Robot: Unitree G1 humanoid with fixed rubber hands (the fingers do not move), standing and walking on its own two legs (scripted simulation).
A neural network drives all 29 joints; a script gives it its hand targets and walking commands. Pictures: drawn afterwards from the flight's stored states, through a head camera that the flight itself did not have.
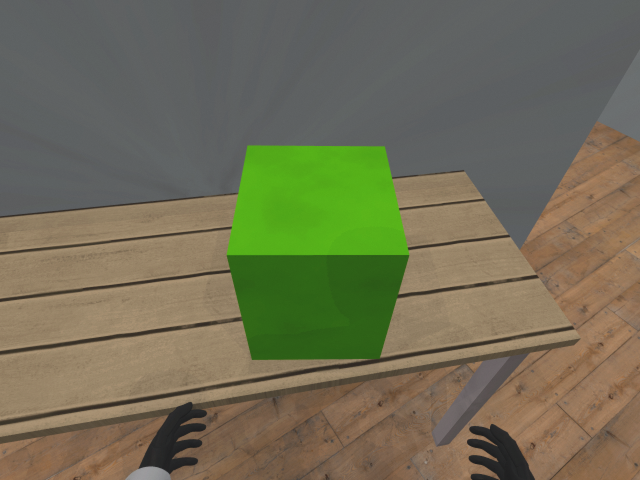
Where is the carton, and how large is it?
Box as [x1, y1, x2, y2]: [227, 145, 408, 359]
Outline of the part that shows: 248,145 227,250 227,258 252,359 379,358 408,257 407,246 384,146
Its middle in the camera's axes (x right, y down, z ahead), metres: -0.01 +0.02 +0.59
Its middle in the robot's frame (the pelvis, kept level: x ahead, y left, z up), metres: +0.43 +0.04 +0.03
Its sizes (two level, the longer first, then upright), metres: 0.210 0.200 0.250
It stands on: a table, 0.68 m high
